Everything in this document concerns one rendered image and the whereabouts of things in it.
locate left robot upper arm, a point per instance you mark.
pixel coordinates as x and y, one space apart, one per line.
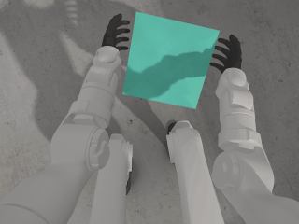
51 196

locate robot left shin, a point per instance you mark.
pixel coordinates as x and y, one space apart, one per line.
116 136

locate right robot upper arm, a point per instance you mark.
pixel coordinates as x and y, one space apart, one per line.
247 182

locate robot left forearm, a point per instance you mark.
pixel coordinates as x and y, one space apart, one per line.
97 92

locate robot right foot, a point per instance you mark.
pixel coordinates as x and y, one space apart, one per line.
170 127

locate right robot hand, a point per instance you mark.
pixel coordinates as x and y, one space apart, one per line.
233 55

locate robot right forearm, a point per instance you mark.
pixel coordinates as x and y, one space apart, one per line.
237 115

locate left robot hand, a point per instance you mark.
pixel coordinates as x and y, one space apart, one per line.
110 37

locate carton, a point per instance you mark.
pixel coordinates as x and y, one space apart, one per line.
168 60

